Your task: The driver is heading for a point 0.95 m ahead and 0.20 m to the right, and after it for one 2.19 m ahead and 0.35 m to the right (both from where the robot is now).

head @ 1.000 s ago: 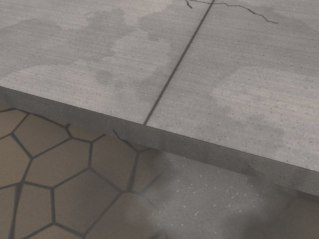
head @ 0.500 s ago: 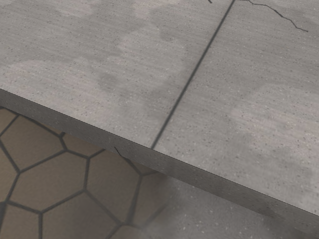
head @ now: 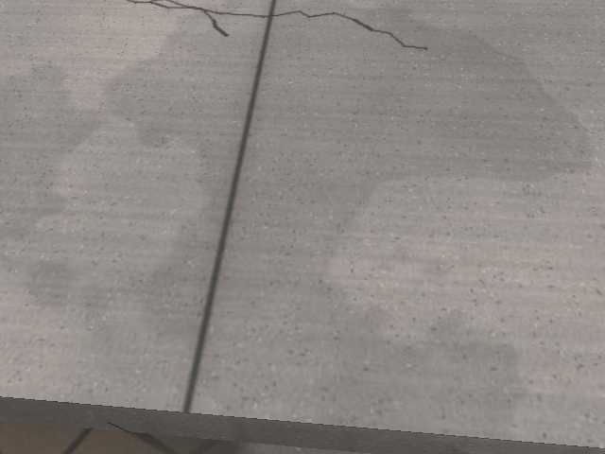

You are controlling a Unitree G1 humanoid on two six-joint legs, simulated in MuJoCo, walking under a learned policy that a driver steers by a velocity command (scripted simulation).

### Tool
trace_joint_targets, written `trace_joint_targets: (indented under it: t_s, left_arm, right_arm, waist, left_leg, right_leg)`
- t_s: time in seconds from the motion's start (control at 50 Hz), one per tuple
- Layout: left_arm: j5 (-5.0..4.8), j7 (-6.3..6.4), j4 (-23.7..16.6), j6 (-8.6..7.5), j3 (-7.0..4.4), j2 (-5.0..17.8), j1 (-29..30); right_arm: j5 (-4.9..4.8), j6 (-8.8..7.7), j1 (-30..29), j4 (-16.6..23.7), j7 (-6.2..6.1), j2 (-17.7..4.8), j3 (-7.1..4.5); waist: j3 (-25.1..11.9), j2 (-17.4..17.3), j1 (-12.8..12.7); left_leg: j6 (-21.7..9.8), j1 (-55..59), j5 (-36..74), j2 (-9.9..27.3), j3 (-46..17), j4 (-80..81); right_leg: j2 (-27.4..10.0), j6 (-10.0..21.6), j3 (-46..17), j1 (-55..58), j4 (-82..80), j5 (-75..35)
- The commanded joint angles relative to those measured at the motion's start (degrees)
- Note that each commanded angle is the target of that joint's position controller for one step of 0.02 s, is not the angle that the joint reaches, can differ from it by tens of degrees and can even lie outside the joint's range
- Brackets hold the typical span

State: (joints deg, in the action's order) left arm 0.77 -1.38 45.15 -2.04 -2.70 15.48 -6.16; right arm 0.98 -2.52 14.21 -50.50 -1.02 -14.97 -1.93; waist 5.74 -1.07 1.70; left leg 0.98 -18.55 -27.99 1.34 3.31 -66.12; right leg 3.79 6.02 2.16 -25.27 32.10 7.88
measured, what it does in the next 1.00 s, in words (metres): steps on the spot, turning right: left foot, then right foot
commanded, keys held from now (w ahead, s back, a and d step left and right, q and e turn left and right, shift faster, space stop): e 0.72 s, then no key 0.02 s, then w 0.26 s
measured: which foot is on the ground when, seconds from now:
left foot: up 0.00-0.40, down 0.42-0.86, up 0.88-1.00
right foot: down 0.00-0.42, up 0.44-0.86, down 0.88-1.00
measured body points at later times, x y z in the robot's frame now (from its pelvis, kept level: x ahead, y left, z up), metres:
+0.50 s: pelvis +0.06 +0.04 +0.02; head +0.09 +0.05 +0.46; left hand +0.28 +0.28 -0.10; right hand +0.12 -0.27 -0.08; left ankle +0.10 +0.15 -0.72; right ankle +0.07 -0.06 -0.69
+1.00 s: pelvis +0.07 -0.01 +0.02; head +0.06 -0.04 +0.47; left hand +0.30 +0.15 -0.08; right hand -0.01 -0.28 -0.12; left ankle +0.12 +0.12 -0.67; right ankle +0.00 -0.08 -0.72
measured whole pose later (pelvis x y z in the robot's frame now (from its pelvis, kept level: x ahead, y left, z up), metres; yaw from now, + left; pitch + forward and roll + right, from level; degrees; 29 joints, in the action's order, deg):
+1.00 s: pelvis +0.07 -0.01 +0.02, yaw -31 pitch +0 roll +1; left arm 2.0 -0.5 43.0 0.6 -0.8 13.1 -13.2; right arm 2.2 1.5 14.7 -47.5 1.7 -17.1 -2.9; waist 1.0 -2.8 1.5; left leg 0.5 -21.8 -22.2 3.3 2.5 -50.1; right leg 2.1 2.9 -0.4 -8.6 22.0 13.6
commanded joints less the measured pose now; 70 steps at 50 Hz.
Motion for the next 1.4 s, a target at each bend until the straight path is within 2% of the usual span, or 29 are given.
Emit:
trace_joint_targets:
  t_s: [0.02,0.16,0.3,0.32,0.38,0.42,0.44,0.46,0.48,0.52,0.54,0.64,0.76,0.78,0.84,0.86,0.88,0.9,0.92,0.96,1.0,1.2,1.24,1.28,1.3,1.32,1.34,1.36,1.4]
  left_arm:
    - [-1.39,1.61,-1.36,1.52,-2.22,6.83,-6.28]
    - [0.4,1.42,-1.53,2.07,-3.31,9.66,-6.21]
    - [1.06,1.63,-1.29,3.78,-3.9,9.76,-6.8]
    - [-2.2,3.24,-4.66,2.8,-3.81,9.39,-1.67]
    - [-1.78,4.14,-5.05,2.85,-3.98,10.07,-0.65]
    - [-2.43,4.18,-5.45,3.59,-3.39,7.9,-1.8]
    - [-2.39,3.98,-5.9,3.71,-2.79,4.9,-4.64]
    - [-2.66,3.97,-6.95,3.19,-4.05,8.55,-3.37]
    - [-1.65,3.72,-5.97,3.15,-5.24,12.64,-5.45]
    - [-1.38,3.94,-3.54,4.24,-5.46,11.13,-8.27]
    - [-1.31,3.84,-3.78,4.75,-5.05,9.72,-8.12]
    - [-2.24,3.23,-9.15,4.33,-3.28,6.82,0.73]
    - [-1.62,1.94,-11.76,4.42,-2.13,6.3,1.53]
    - [1.76,0.07,-9.31,5.26,-1.79,5.74,-2.45]
    - [1.55,-0.55,-8.02,4.66,-1.4,4.51,-4.86]
    - [2.12,0.03,-6.87,3.79,-1.04,4.67,-6.84]
    - [2.77,0.65,-6.49,2.64,-0.96,7.32,-10.58]
    - [1.81,1.2,-5.4,2.53,-3.45,17.28,-13.47]
    - [1.55,1.38,-4.43,2.42,-3.3,14.25,-13.92]
    - [1.43,1.13,-4.89,2.25,-1.06,8.24,-6.58]
    - [0.89,1.52,-4.58,1.04,-0.29,6.3,-5.72]
    - [0.82,1.71,1.0,-1.25,-0.64,6.01,-12.66]
    - [0.37,1.86,1.65,-1.34,-0.94,7.15,-11.98]
    - [-0.5,1.87,1.76,-1.48,-0.79,6.52,-9.34]
    - [-1.14,1.63,-0.44,-2.01,0.2,3.37,-6.25]
    - [-0.99,1.14,-1.12,-2.01,0.89,-0.26,-11.63]
    - [1.34,1.26,1.43,-1.08,0.19,2.86,-13.18]
    - [2.17,0.63,1.68,-1.12,-0.13,3.24,-12.29]
    - [2.1,-0.61,1.53,-1.11,-0.35,2.78,-10.55]
  right_arm:
    - [1.14,0.73,2.17,3.49,-0.26,-5.51,-1.02]
    - [1.22,4.15,0.33,4.13,-0.78,-4.9,-0.97]
    - [0.12,4.44,-4.98,6.15,-1.53,-5.32,-1.05]
    - [-2.32,2.58,-9.63,7.84,-2.46,-5.9,-1.77]
    - [-2.55,0.52,-5.46,6.33,-2.35,-7.57,-2.26]
    - [-2.02,0.11,-1.14,4.61,-1.64,-9.71,-3.29]
    - [-0.36,0.57,-2.6,5.29,-1.85,-13.37,-3.96]
    - [2.02,0.56,-4.87,6.35,-1.51,-13.09,-3.99]
    - [1.72,0.28,-8.53,7.98,-1.49,-10.16,-3.22]
    - [-0.25,0.28,-11.7,9.14,-1.74,-7.59,-2.63]
    - [-0.89,0.49,-11.45,9.12,-1.89,-7.15,-2.34]
    - [0.08,1.99,-6.19,8.44,-2.77,-9.55,-2.71]
    - [-0.73,2.34,-7.34,9.35,-1.38,-12.73,-4.0]
    - [1.82,2.74,-2.83,7.25,0.29,-10.14,-3.18]
    - [0.85,2.88,-4.52,7.43,1.48,-10.12,-3.15]
    - [0.95,2.87,-3.76,7.36,1.61,-7.7,-2.4]
    - [1.91,3.01,-3.29,8.79,2.03,-2.19,-0.81]
    - [1.78,3.37,-5.47,11.57,1.69,-2.37,-0.41]
    - [1.93,3.64,-7.43,10.91,1.56,-7.42,-1.64]
    - [0.61,3.04,-5.16,8.63,2.8,-8.51,-2.35]
    - [1.55,2.53,-1.71,5.94,3.33,-8.05,-2.46]
    - [1.47,1.24,-4.42,6.69,1.75,-2.95,-0.46]
    - [1.21,0.7,-0.4,6.0,0.81,-2.98,-0.66]
    - [1.36,-0.39,12.52,1.57,-0.29,-3.98,-1.64]
    - [2.4,-1.08,18.66,0.88,-0.84,-8.96,-2.71]
    - [1.72,-0.88,19.74,-0.14,-0.35,-15.74,-4.41]
    - [0.86,-0.55,17.14,-0.35,0.52,-11.33,-3.81]
    - [0.62,-0.42,11.81,1.06,1.23,-7.08,-2.79]
    - [0.6,-0.67,7.14,1.46,1.4,-2.7,-1.35]
  waist:
    - [-9.71,3.08,-1.42]
    - [-11.61,4.94,-1.27]
    - [-8.98,7.74,-3.42]
    - [-9.24,7.15,-3.36]
    - [-9.97,8.7,-1.26]
    - [-10.45,5.28,0.36]
    - [-11.28,-7.43,-2.59]
    - [-8.63,-14.33,-2.1]
    - [-8.24,-8.99,-3.75]
    - [-8.14,-4.11,-4.74]
    - [-7.23,-4.24,-4.07]
    - [-7.02,-7.11,0.55]
    - [-9.97,-8.16,0.99]
    - [-10.42,-7.4,0.64]
    - [-8.57,-9.9,-2.02]
    - [-9.41,-4.69,-3.31]
    - [-11.21,9.39,-4.37]
    - [-8.98,18.49,-5.61]
    - [-6.61,11.42,-7.03]
    - [-2.01,10.69,-2.5]
    - [-2.78,10.33,-1.48]
    - [-1.16,7.16,-2.97]
    - [-1.24,6.05,-0.44]
    - [-6.25,1.54,6.28]
    - [-8.94,-5.71,8.51]
    - [-8.59,-15.43,4.22]
    - [-6.68,-5.58,2.57]
    - [-3.24,-2.27,0.75]
    - [0.9,-3.12,-1.78]
  left_leg:
    - [0.84,-12.4,3.18,2.99,-5.65,-2.57]
    - [2.09,-8.7,6.94,0.31,-5.15,7.66]
    - [1.5,-6.48,6.6,-2.42,-6.77,19.75]
    - [2.41,-6.25,6.31,-3.28,-11.07,24.26]
    - [1.7,0.33,9.33,-3.55,-10.7,36.6]
    - [-0.74,12.84,18.88,1.23,-11.15,48.11]
    - [-6.71,18.25,22.34,13.32,-22.85,49.78]
    - [-15.15,12.82,32.69,20.37,-32.37,52.09]
    - [-15.89,11.36,36.73,21.05,-28.66,50.5]
    - [-11.1,12.53,35.2,14.34,-18.64,47.44]
    - [-10.98,12.76,36.53,13.54,-16.31,47.02]
    - [-13.68,18.53,41.4,13.45,-10.76,47.98]
    - [-13.66,14.3,37.22,14.91,-5.85,48.62]
    - [-11.63,14.27,34.06,12.43,-2.94,45.84]
    - [-7.65,6.63,20.0,11.34,-2.67,42.5]
    - [-5.0,1.51,15.95,9.93,-0.94,38.13]
    - [-1.31,-8.34,0.16,5.58,3.55,24.32]
    - [-0.52,-17.03,-6.58,-0.76,2.25,18.22]
    - [-0.63,-17.28,-3.52,2.36,-2.49,13.1]
    - [-0.85,-15.16,4.51,3.24,-3.37,13.79]
    - [-0.34,-12.23,10.47,2.6,-1.57,12.36]
    - [-2.68,-4.58,8.45,0.62,1.68,25.27]
    - [-4.22,1.78,8.67,-1.3,2.57,30.42]
    - [-5.57,17.44,15.74,-2.8,1.54,42.54]
    - [-7.67,24.69,14.4,8.8,-14.14,50.41]
    - [-13.86,29.71,22.65,20.67,-35.16,55.62]
    - [-17.84,24.76,11.68,21.49,-35.45,53.63]
    - [-17.76,19.91,0.92,18.77,-29.86,54.5]
    - [-14.21,13.76,-2.45,13.17,-21.5,58.13]
  right_leg:
    - [-15.7,10.26,-17.95,18.63,-11.35,-37.05]
    - [-12.03,7.34,-19.15,11.93,-12.96,-22.23]
    - [-10.78,5.33,-28.16,11.62,-14.54,-1.05]
    - [-11.59,6.22,-33.01,12.03,-16.17,5.3]
    - [-10.7,4.93,-34.67,14.31,-14.83,3.25]
    - [-5.25,0.67,-30.02,7.12,-9.09,8.14]
    - [1.46,-2.64,-19.98,-1.89,3.64,19.64]
    - [6.58,-5.84,-12.74,-8.33,17.05,27.63]
    - [2.48,-7.88,-13.43,-8.08,27.23,24.84]
    - [1.57,-10.04,-12.45,-9.02,34.45,18.41]
    - [1.25,-11.17,-11.86,-10.72,37.56,16.68]
    - [-2.87,-13.85,-6.16,-13.59,29.39,13.16]
    - [-5.39,-11.32,-1.13,-0.32,14.94,13.66]
    - [-2.62,-9.27,0.32,4.4,10.77,18.03]
    - [-0.4,-5.41,3.0,15.77,-6.35,8.38]
    - [-1.89,-4.76,-0.68,23.58,-13.09,4.88]
    - [-16.86,-3.06,-19.38,31.53,-19.78,7.34]
    - [-25.75,5.64,-31.84,28.36,-21.29,6.33]
    - [-24.14,7.64,-30.39,25.74,-22.28,13.44]
    - [-17.19,4.45,-22.65,20.79,-25.54,21.33]
    - [-13.44,3.63,-16.22,20.8,-25.5,11.01]
    - [-15.72,8.41,-13.45,16.85,-22.54,1.99]
    - [-15.94,8.0,-13.0,15.75,-18.14,-11.65]
    - [-11.21,4.66,-8.02,13.3,-0.7,-27.86]
    - [-6.3,0.98,-3.82,4.92,16.3,-19.91]
    - [2.73,-1.87,-1.02,-10.61,29.46,16.86]
    - [-0.61,-1.57,-6.03,-13.33,41.56,19.63]
    - [-3.14,-1.23,-6.65,-16.02,45.78,15.83]
    - [-5.8,-1.65,-4.95,-18.7,47.13,9.73]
